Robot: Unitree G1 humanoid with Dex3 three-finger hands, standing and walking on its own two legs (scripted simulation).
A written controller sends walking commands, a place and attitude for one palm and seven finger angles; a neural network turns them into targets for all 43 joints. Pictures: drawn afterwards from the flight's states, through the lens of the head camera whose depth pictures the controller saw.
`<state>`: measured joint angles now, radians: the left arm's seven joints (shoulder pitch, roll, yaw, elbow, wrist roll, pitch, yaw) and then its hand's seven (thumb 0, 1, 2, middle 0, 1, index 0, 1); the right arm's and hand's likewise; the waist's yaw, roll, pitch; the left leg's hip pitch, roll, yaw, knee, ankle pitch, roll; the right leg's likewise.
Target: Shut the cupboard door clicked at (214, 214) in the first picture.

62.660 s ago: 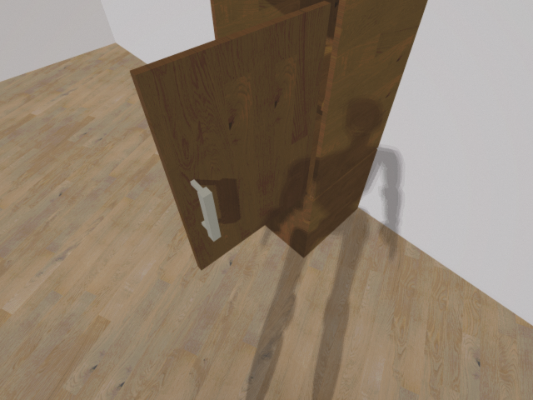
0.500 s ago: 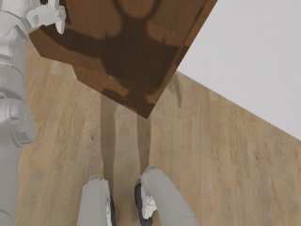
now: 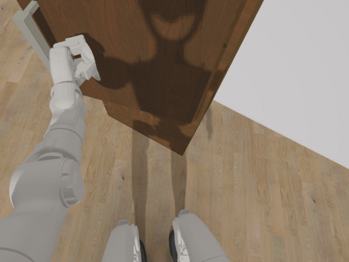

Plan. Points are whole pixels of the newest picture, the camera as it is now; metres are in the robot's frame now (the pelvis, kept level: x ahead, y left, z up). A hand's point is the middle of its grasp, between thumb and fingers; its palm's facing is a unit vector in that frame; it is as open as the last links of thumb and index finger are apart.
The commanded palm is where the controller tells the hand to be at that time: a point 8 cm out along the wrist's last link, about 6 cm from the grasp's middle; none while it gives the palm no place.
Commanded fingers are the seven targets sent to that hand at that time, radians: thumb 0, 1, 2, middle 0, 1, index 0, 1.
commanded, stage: pull the fist back off the door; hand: left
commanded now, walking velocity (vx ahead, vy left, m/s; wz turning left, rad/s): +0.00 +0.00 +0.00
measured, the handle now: (45, 41) +0.63 +0.21 +0.04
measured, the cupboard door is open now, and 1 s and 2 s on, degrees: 15 15 15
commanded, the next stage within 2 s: draw the hand back to the body in 0.36 s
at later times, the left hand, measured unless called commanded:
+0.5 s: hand (99, 89) +0.48 +0.10 +0.04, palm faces +0.08 -1.00 -0.05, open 3.2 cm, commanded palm +0.45 +0.15 +0.05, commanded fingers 0.00 0.90 0.90 -1.30 -1.50 -1.30 -1.50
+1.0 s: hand (35, 130) +0.35 +0.16 +0.15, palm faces +0.05 -1.00 -0.04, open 3.1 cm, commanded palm +0.31 +0.21 +0.16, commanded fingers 0.00 0.90 0.90 -1.11 -1.29 -1.11 -1.29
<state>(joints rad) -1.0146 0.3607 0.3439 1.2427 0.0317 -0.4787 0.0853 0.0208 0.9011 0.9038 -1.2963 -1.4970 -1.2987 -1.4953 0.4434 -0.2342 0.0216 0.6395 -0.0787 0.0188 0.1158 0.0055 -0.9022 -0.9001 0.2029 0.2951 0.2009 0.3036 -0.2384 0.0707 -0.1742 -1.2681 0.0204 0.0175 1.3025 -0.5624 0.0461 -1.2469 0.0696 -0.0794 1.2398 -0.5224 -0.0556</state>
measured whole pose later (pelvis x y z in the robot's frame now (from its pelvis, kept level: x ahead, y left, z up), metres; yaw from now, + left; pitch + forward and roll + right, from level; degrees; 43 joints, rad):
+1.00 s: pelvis +0.02 -0.01 +0.08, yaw +2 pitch +12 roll -1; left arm -0.17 0.21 0.11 0.44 -0.19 -0.37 -0.09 0.02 0.90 0.90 -1.27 -1.47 -1.28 -1.47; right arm 0.28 -0.27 0.00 0.56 0.04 0.02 -0.01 0.01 -0.90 -0.90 0.20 0.29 0.20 0.30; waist -0.04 0.04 -0.13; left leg -0.66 -0.02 0.02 0.89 -0.43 0.03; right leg -0.65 0.05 -0.05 0.87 -0.42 -0.06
